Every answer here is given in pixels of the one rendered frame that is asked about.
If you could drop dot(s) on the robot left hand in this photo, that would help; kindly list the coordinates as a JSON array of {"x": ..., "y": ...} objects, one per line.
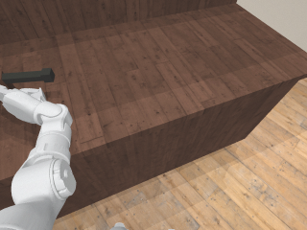
[{"x": 22, "y": 103}]

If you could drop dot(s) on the left robot upper arm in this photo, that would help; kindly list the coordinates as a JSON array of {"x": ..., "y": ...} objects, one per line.
[{"x": 39, "y": 192}]

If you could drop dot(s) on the left robot forearm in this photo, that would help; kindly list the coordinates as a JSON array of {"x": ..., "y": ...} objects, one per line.
[{"x": 54, "y": 138}]

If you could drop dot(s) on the tap lever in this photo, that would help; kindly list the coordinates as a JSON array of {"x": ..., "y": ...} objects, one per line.
[{"x": 45, "y": 74}]

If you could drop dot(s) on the left robot shin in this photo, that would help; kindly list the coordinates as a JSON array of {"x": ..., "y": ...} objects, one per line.
[{"x": 119, "y": 224}]

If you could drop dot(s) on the counter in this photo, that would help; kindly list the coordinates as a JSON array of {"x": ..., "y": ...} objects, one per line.
[{"x": 151, "y": 85}]

